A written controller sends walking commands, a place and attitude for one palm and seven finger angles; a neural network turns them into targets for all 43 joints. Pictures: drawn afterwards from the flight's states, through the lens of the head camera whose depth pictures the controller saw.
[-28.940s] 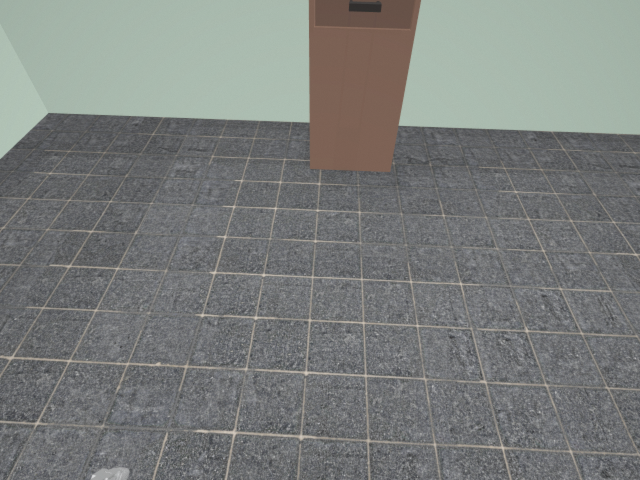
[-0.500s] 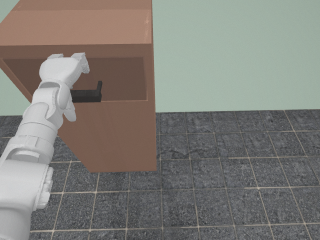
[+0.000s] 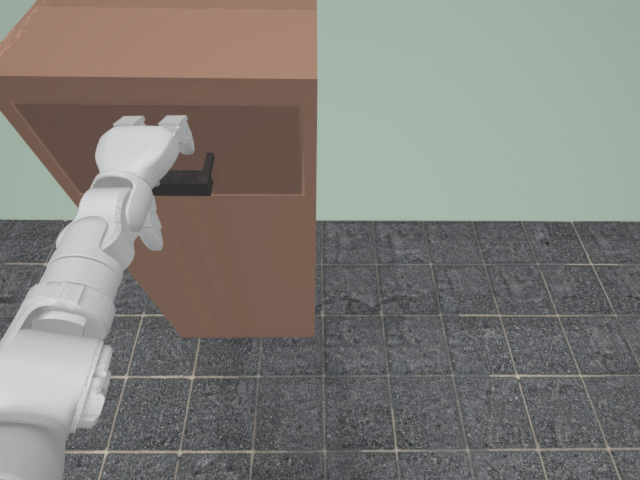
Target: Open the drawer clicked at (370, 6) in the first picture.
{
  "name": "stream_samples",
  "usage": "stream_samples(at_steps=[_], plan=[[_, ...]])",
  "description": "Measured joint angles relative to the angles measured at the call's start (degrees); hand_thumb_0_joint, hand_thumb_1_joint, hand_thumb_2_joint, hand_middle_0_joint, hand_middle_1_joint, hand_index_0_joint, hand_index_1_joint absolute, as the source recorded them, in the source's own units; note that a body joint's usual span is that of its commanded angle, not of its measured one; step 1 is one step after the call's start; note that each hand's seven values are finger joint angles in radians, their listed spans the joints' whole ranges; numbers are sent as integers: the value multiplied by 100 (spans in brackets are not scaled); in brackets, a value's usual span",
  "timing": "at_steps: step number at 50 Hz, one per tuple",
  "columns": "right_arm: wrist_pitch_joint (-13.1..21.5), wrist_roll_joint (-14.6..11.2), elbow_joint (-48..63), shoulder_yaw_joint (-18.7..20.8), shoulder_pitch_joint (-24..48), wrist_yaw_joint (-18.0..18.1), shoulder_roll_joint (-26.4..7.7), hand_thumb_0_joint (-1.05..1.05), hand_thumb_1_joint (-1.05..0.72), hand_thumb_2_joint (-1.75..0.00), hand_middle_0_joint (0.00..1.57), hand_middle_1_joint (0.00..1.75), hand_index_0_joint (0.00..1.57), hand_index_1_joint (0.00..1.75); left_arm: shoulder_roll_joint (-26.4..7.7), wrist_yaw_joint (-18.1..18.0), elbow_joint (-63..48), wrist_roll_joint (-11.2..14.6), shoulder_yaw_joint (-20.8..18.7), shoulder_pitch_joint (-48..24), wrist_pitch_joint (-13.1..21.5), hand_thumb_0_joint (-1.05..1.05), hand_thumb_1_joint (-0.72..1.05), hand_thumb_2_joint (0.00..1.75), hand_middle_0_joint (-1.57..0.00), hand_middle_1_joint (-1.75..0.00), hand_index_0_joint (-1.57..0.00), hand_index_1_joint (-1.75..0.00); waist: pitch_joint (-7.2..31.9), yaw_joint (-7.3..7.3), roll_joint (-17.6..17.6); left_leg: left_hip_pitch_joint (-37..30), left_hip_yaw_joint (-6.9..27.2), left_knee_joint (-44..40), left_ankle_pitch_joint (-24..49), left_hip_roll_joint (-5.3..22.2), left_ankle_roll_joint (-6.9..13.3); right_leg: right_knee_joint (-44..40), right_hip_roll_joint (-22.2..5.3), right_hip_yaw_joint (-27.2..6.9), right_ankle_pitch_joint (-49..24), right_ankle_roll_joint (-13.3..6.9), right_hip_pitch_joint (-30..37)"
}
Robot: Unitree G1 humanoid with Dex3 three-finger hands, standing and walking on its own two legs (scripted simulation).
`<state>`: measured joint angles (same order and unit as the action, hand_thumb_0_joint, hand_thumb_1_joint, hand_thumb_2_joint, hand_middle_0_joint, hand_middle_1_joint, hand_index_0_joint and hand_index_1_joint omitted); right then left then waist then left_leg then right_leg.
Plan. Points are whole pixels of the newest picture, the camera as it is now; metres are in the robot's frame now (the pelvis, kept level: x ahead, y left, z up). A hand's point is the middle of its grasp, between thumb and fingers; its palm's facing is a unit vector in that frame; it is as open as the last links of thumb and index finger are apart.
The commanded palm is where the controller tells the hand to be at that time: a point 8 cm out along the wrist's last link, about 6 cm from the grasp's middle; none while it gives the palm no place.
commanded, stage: lower the fingers behind the handle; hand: left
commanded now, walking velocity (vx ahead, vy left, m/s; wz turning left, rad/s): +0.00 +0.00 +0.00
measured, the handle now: (172, 171) +0.54 +0.21 +0.04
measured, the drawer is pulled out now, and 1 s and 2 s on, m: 0.00 0.00 0.00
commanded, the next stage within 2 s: close the thumb around the handle in 1.26 s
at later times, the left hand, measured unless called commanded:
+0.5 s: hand (161, 182) +0.49 +0.21 +0.07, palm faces -0.03 -0.01 -1.00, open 13.7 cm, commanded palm +0.48 +0.22 +0.10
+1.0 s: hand (166, 205) +0.49 +0.22 +0.02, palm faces -0.03 -0.02 -1.00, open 13.8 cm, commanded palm +0.47 +0.22 +0.08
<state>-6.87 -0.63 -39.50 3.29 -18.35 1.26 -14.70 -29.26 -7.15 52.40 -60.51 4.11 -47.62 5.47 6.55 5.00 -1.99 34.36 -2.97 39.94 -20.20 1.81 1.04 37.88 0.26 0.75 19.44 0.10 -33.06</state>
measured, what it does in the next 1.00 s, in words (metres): stands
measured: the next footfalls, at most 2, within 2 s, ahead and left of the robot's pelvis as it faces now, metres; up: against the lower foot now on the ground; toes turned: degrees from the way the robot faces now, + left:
none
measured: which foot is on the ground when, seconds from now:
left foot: down 0.00-1.00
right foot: down 0.00-1.00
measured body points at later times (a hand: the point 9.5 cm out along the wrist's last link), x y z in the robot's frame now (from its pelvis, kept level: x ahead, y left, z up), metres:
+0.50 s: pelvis -0.01 +0.00 -0.01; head +0.08 +0.00 +0.43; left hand +0.49 +0.21 +0.12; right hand -0.01 -0.28 -0.13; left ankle -0.02 +0.11 -0.72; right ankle -0.02 -0.12 -0.72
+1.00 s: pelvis -0.01 +0.01 -0.02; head +0.09 +0.01 +0.42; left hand +0.48 +0.21 +0.08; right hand -0.03 -0.27 -0.14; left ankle -0.02 +0.11 -0.72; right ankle -0.02 -0.12 -0.72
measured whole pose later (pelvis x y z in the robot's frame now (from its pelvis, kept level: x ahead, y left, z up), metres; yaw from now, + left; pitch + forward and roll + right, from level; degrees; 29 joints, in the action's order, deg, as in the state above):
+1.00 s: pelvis -0.01 +0.01 -0.02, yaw -1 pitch +21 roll -2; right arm -5.2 0.7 -41.4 3.0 -21.5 1.6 -14.1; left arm -30.4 -16.6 60.0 -64.1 1.4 -49.8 5.7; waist 8.0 7.8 -2.1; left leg 46.3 -3.0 47.9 -22.2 2.6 1.5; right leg 44.6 0.9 0.5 20.6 0.5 -44.6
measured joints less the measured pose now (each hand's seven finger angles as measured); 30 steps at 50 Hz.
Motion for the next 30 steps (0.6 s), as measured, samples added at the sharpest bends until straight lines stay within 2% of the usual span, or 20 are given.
stream_samples(at_steps=[8,12,23,30], plan=[[90,49,-41,8,-28,-50,23,0,-90,-90,20,30,20,30,89,-430,338,-155,-21,-249,-261,0,-49,30,-32,-120,-32,-120,14,66,-20,315,-4,187,-32,7,5,195,2,-8,33,1,-322],[82,50,-61,-30,-91,-25,42,0,-90,-90,20,30,20,30,45,-425,558,-175,-96,-325,-383,0,-49,30,-32,-120,-32,-120,36,139,-30,369,-27,198,-36,29,3,206,23,-33,24,-1,-390],[69,-3,-122,-91,-299,87,1,0,-90,-90,20,30,20,30,-118,-484,830,-179,-58,-530,-177,0,-49,30,-32,-120,-33,-124,72,206,7,520,7,254,-16,47,-14,253,41,-2,9,-17,-528],[82,-5,-33,-85,-276,87,-50,0,-90,-90,20,30,20,30,-193,-476,1060,-246,-62,-629,-262,0,-49,30,-32,-120,-32,-125,91,284,38,700,2,356,0,70,-15,341,62,-10,-21,-22,-708]])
